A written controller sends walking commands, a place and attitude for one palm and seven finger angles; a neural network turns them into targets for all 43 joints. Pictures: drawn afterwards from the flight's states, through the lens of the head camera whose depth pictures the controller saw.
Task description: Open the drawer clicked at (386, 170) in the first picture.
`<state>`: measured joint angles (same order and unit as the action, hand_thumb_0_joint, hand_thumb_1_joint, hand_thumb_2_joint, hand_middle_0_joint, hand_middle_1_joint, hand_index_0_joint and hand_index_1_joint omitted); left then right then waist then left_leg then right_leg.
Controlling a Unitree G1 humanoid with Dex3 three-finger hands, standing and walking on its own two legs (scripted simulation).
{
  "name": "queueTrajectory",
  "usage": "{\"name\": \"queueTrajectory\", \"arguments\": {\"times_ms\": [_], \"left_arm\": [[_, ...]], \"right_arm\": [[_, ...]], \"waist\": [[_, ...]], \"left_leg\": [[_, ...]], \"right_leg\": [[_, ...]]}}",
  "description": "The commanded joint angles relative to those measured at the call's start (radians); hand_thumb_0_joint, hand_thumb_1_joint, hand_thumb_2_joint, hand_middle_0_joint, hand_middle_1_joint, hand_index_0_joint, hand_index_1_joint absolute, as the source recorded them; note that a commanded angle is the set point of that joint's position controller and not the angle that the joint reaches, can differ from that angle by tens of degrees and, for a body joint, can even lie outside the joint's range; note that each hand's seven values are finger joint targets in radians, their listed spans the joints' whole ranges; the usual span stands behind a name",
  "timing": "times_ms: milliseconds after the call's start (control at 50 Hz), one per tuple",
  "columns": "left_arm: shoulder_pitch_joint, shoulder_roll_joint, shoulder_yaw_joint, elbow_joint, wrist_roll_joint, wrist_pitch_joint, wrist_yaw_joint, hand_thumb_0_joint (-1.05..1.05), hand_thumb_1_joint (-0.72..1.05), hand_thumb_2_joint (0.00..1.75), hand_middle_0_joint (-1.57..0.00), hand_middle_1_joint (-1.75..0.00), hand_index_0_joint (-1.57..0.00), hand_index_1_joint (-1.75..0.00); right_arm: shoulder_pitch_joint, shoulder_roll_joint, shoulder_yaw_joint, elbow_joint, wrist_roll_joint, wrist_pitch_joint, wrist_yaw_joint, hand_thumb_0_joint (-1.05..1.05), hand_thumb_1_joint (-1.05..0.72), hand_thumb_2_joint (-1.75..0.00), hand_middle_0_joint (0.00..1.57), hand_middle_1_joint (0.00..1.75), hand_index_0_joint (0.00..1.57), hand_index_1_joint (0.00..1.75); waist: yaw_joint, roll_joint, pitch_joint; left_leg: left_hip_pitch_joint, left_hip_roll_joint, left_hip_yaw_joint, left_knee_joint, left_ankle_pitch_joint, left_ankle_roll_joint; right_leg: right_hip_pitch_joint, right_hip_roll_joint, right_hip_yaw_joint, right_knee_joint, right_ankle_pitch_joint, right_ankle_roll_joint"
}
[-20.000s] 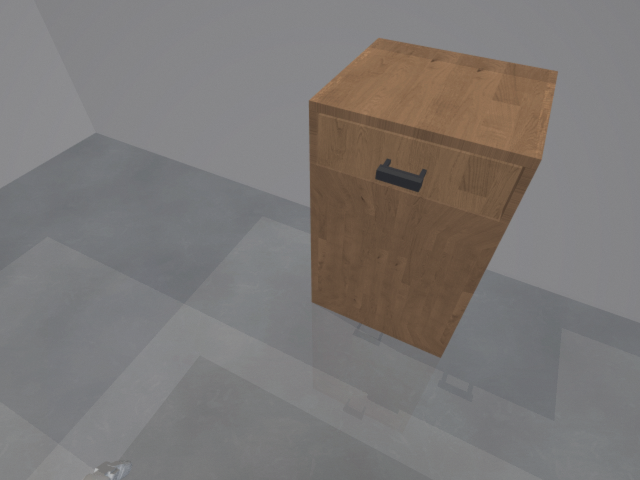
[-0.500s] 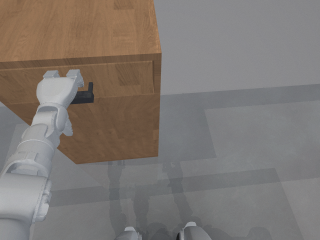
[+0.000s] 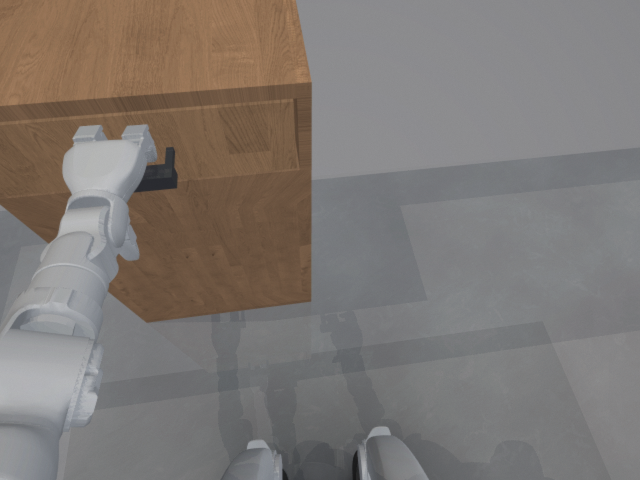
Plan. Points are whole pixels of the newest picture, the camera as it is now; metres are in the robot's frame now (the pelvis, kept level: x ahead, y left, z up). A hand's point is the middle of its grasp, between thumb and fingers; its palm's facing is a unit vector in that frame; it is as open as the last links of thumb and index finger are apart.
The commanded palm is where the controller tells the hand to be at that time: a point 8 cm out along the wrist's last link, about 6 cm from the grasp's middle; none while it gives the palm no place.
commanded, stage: lower the fingers behind the handle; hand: left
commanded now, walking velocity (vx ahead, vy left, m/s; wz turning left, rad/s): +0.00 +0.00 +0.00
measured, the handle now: (139, 167) +0.54 +0.24 +0.01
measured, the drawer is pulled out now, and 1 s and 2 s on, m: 0.00 0.00 0.00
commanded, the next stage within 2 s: lift the fingers back up to retry in 0.08 s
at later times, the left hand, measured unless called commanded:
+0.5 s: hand (131, 188) +0.49 +0.24 +0.03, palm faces -0.10 -0.03 -0.99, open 13.8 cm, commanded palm +0.47 +0.23 +0.10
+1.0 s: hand (126, 165) +0.49 +0.22 +0.07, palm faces -0.07 -0.01 -1.00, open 13.7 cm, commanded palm +0.47 +0.22 +0.13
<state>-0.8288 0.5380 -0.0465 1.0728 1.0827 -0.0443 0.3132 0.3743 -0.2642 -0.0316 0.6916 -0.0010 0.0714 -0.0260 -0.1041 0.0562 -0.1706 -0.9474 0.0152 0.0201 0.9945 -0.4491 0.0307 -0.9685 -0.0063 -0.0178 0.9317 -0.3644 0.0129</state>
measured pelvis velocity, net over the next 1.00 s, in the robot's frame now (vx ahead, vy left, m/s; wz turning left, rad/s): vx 0.05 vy -0.01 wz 0.02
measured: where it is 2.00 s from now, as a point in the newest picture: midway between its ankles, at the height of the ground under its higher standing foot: outside the picture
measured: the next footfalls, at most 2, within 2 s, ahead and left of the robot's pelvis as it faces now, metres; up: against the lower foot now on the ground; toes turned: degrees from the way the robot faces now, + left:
none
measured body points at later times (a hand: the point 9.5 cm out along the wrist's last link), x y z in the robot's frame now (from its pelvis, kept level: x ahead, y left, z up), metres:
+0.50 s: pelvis +0.02 +0.00 +0.02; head +0.13 -0.01 +0.46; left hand +0.49 +0.23 +0.08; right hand +0.04 -0.27 -0.11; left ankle +0.00 +0.10 -0.67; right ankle +0.04 -0.13 -0.67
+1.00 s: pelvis +0.05 -0.01 +0.04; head +0.13 -0.03 +0.49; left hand +0.49 +0.22 +0.13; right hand +0.13 -0.28 -0.10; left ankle +0.00 +0.10 -0.67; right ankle +0.04 -0.13 -0.67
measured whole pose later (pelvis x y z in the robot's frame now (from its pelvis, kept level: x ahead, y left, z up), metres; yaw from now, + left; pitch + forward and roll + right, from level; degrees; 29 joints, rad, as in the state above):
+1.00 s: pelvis +0.05 -0.01 +0.04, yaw +1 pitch +16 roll -1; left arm -0.66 0.43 -0.06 0.90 1.06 0.00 0.27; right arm 0.29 -0.26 -0.05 0.69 0.01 0.11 -0.02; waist -0.05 0.07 -0.14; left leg -0.58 0.01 0.01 0.70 -0.40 0.01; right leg -0.61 0.00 -0.03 0.67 -0.34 0.00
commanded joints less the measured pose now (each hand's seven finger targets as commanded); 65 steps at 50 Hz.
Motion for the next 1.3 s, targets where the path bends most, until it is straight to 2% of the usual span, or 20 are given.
{"name": "queueTrajectory", "arguments": {"times_ms": [0,100,160,220,300,380,460,520,680,700,780,800,860,920,1060,1100,1140,1160,1220,1280], "left_arm": [[-0.265,0.097,0.010,-0.099,-0.011,-0.036,0.004,0.00,-0.50,0.30,-0.30,-1.20,-0.30,-1.20],[-0.303,0.109,0.021,-0.113,-0.003,-0.018,0.036,0.00,-0.50,0.30,-0.30,-1.20,-0.30,-1.20],[-0.284,0.090,0.008,-0.090,-0.009,0.005,0.040,0.00,-0.50,0.30,-0.30,-1.20,-0.30,-1.20],[-0.350,0.169,0.049,-0.121,-0.015,0.018,0.040,0.00,-0.50,0.30,-0.30,-1.20,-0.30,-1.20],[-0.379,0.167,0.037,-0.148,-0.015,0.023,0.028,0.00,-0.50,0.30,-0.30,-1.20,-0.30,-1.20],[-0.376,0.167,0.054,-0.244,-0.025,-0.006,0.017,0.00,-0.50,0.30,-0.30,-1.20,-0.30,-1.20],[-0.353,0.200,0.088,-0.271,-0.016,-0.030,0.024,0.00,-0.50,0.30,-0.30,-1.20,-0.30,-1.20],[-0.349,0.233,0.127,-0.344,-0.006,-0.045,0.049,0.00,-0.50,0.30,-0.30,-1.20,-0.30,-1.20],[-0.357,0.181,0.102,-0.459,-0.020,-0.010,0.081,0.00,-0.50,0.30,-0.30,-1.20,-0.30,-1.20],[-0.346,0.204,0.123,-0.470,-0.024,-0.005,0.079,0.00,-0.50,0.30,-0.30,-1.20,-0.30,-1.20],[-0.307,0.168,0.095,-0.478,-0.036,0.026,0.056,0.00,-0.50,0.30,-0.30,-1.20,-0.30,-1.20],[-0.270,0.128,0.072,-0.441,-0.040,0.034,0.048,0.00,-0.50,0.30,-0.30,-1.20,-0.30,-1.20],[-0.209,0.135,0.076,-0.356,-0.038,0.054,0.021,0.00,-0.50,0.30,-0.30,-1.20,-0.30,-1.20],[-0.200,0.132,0.066,-0.329,-0.030,0.052,-0.007,0.00,-0.50,0.30,-0.30,-1.20,-0.30,-1.20],[-0.200,0.168,0.097,-0.398,-0.020,-0.015,-0.016,0.00,-0.50,0.30,-0.30,-1.20,-0.30,-1.20],[-0.174,0.135,0.083,-0.405,-0.022,-0.025,-0.004,0.00,-0.50,0.30,-0.30,-1.20,-0.30,-1.20],[-0.177,0.176,0.117,-0.398,-0.015,-0.026,0.012,0.00,-0.50,0.30,-0.30,-1.20,-0.30,-1.20],[-0.190,0.159,0.102,-0.395,-0.013,-0.022,0.020,0.00,-0.50,0.30,-0.30,-1.20,-0.30,-1.20],[-0.228,0.227,0.143,-0.373,-0.005,-0.010,0.039,0.00,-0.50,0.30,-0.30,-1.20,-0.30,-1.20],[-0.274,0.177,0.093,-0.383,-0.003,-0.002,0.041,0.00,-0.50,0.30,-0.30,-1.20,-0.30,-1.20]], "right_arm": [[0.127,-0.154,-0.065,-0.053,-0.005,-0.024,-0.011,0.00,-0.90,-0.90,0.20,0.30,0.20,0.30],[0.136,-0.157,-0.070,-0.031,-0.009,-0.028,-0.008,0.00,-0.90,-0.90,0.20,0.30,0.20,0.30],[0.130,-0.155,-0.068,-0.031,-0.007,-0.026,-0.005,0.00,-0.90,-0.90,0.20,0.30,0.20,0.30],[0.130,-0.161,-0.064,-0.030,-0.004,-0.023,-0.010,0.00,-0.90,-0.90,0.20,0.30,0.20,0.30],[0.132,-0.155,-0.062,-0.033,-0.002,-0.020,-0.015,0.00,-0.90,-0.90,0.20,0.30,0.20,0.30],[0.128,-0.148,-0.068,-0.042,-0.008,-0.018,-0.018,0.00,-0.90,-0.90,0.20,0.30,0.20,0.30],[0.118,-0.149,-0.069,-0.039,-0.007,-0.013,-0.020,0.00,-0.90,-0.90,0.20,0.30,0.20,0.30],[0.107,-0.146,-0.073,-0.042,-0.011,-0.009,-0.016,0.00,-0.90,-0.90,0.20,0.30,0.20,0.30],[0.080,-0.140,-0.086,-0.043,-0.010,-0.001,-0.006,0.00,-0.90,-0.90,0.20,0.30,0.20,0.30],[0.080,-0.141,-0.086,-0.040,-0.008,0.000,-0.006,0.00,-0.90,-0.90,0.20,0.30,0.20,0.30],[0.058,-0.138,-0.086,-0.046,-0.004,0.005,-0.008,0.00,-0.90,-0.90,0.20,0.30,0.20,0.30],[0.058,-0.135,-0.086,-0.044,-0.001,0.007,-0.007,0.00,-0.90,-0.90,0.20,0.30,0.20,0.30],[0.040,-0.143,-0.079,-0.046,0.003,0.017,-0.004,0.00,-0.90,-0.90,0.20,0.30,0.20,0.30],[0.024,-0.144,-0.075,-0.058,0.005,0.024,-0.008,0.00,-0.90,-0.90,0.20,0.30,0.20,0.30],[0.002,-0.133,-0.077,-0.085,0.000,0.027,-0.020,0.00,-0.90,-0.90,0.20,0.30,0.20,0.30],[0.002,-0.127,-0.080,-0.090,0.000,0.024,-0.018,0.00,-0.90,-0.90,0.20,0.30,0.20,0.30],[-0.001,-0.132,-0.080,-0.084,0.001,0.023,-0.018,0.00,-0.90,-0.90,0.20,0.30,0.20,0.30],[0.000,-0.130,-0.080,-0.081,0.001,0.022,-0.018,0.00,-0.90,-0.90,0.20,0.30,0.20,0.30],[0.000,-0.137,-0.078,-0.070,0.004,0.020,-0.021,0.00,-0.90,-0.90,0.20,0.30,0.20,0.30],[0.004,-0.135,-0.082,-0.067,0.004,0.014,-0.021,0.00,-0.90,-0.90,0.20,0.30,0.20,0.30]], "waist": [[-0.030,-0.036,-0.301],[-0.038,-0.023,-0.331],[-0.034,-0.022,-0.305],[-0.037,-0.024,-0.336],[-0.040,0.009,-0.353],[-0.017,0.037,-0.432],[-0.007,0.014,-0.375],[0.018,0.065,-0.419],[0.013,0.084,-0.459],[0.023,0.091,-0.468],[0.024,0.049,-0.450],[0.020,0.029,-0.410],[0.028,-0.051,-0.312],[0.034,-0.057,-0.292],[0.048,-0.035,-0.330],[0.048,-0.035,-0.335],[0.055,-0.035,-0.319],[0.046,-0.050,-0.318],[0.046,-0.041,-0.309],[0.025,-0.016,-0.333]], "left_leg": [[0.222,-0.021,-0.037,-0.133,0.183,0.016],[0.251,-0.019,-0.043,-0.132,0.205,0.015],[0.249,-0.022,-0.038,-0.143,0.208,0.014],[0.259,-0.026,-0.033,-0.159,0.195,0.019],[0.325,-0.028,-0.036,-0.181,0.251,0.018],[0.423,-0.025,-0.036,-0.194,0.372,0.013],[0.422,-0.023,-0.032,-0.217,0.399,0.013],[0.469,-0.025,-0.027,-0.224,0.492,0.009],[0.609,-0.015,-0.032,-0.247,0.689,-0.003],[0.621,-0.014,-0.034,-0.252,0.709,-0.005],[0.637,-0.016,-0.030,-0.273,0.766,-0.002],[0.625,-0.017,-0.025,-0.280,0.748,0.000],[0.552,-0.024,-0.009,-0.314,0.626,0.006],[0.534,-0.032,0.005,-0.331,0.575,0.010],[0.535,-0.041,0.015,-0.328,0.569,0.012],[0.535,-0.043,0.016,-0.327,0.568,0.011],[0.514,-0.044,0.017,-0.327,0.551,0.009],[0.514,-0.045,0.018,-0.328,0.544,0.010],[0.484,-0.049,0.020,-0.330,0.498,0.011],[0.513,-0.050,0.019,-0.327,0.506,0.011]], "right_leg": [[0.162,0.057,-0.029,-0.115,0.080,-0.047],[0.155,0.056,-0.030,-0.113,0.091,-0.048],[0.170,0.058,-0.033,-0.127,0.096,-0.048],[0.223,0.056,-0.022,-0.146,0.098,-0.042],[0.254,0.058,-0.023,-0.171,0.137,-0.042],[0.322,0.061,-0.024,-0.182,0.229,-0.046],[0.356,0.060,-0.024,-0.202,0.264,-0.044],[0.400,0.059,-0.023,-0.199,0.332,-0.049],[0.459,0.060,-0.034,-0.227,0.431,-0.046],[0.475,0.058,-0.032,-0.231,0.444,-0.044],[0.536,0.054,-0.032,-0.253,0.502,-0.041],[0.528,0.054,-0.034,-0.261,0.500,-0.039],[0.558,0.050,-0.033,-0.285,0.481,-0.040],[0.584,0.045,-0.026,-0.294,0.482,-0.043],[0.624,0.037,-0.009,-0.286,0.519,-0.043],[0.623,0.037,-0.011,-0.286,0.516,-0.042],[0.615,0.038,-0.008,-0.282,0.507,-0.043],[0.614,0.038,-0.010,-0.284,0.507,-0.042],[0.616,0.036,-0.002,-0.283,0.479,-0.042],[0.602,0.038,-0.003,-0.290,0.468,-0.043]]}}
